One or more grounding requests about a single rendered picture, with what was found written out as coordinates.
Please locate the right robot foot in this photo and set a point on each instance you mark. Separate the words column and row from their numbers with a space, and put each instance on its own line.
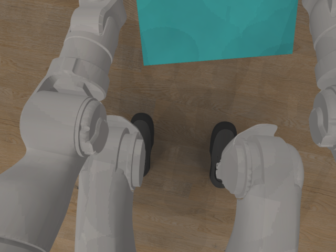
column 222, row 134

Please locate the left robot upper arm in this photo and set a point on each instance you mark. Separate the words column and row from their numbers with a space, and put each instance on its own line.
column 60, row 131

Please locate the carton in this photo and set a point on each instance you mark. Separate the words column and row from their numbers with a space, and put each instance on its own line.
column 176, row 31

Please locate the left robot foot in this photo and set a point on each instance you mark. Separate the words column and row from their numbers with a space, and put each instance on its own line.
column 146, row 127

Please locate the robot left forearm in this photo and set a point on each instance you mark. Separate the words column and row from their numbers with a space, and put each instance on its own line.
column 88, row 51

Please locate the robot right forearm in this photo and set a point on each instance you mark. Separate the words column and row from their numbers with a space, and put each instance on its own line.
column 322, row 26

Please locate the right robot upper arm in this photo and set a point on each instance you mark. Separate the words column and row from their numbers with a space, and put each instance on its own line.
column 322, row 119

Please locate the robot foot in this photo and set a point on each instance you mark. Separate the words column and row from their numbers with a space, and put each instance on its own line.
column 222, row 134
column 146, row 127

